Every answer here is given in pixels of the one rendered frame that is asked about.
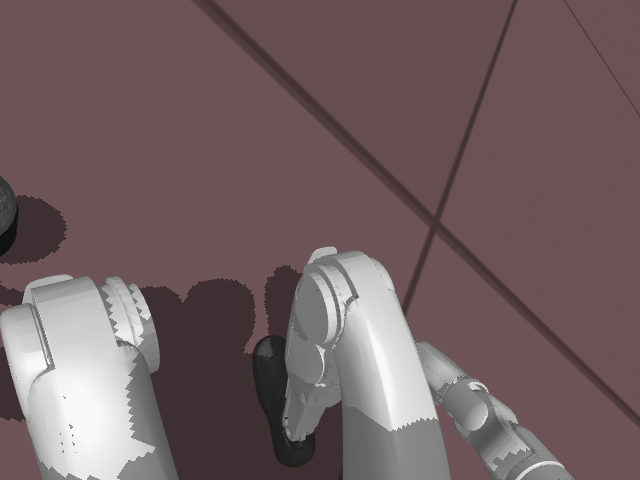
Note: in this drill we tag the right robot hand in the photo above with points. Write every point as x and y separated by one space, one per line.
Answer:
441 372

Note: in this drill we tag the right robot foot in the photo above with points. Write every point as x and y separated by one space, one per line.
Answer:
270 376

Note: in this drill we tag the right robot arm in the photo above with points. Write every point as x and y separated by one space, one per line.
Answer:
508 451

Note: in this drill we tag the cup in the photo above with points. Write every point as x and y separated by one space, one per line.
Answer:
8 216

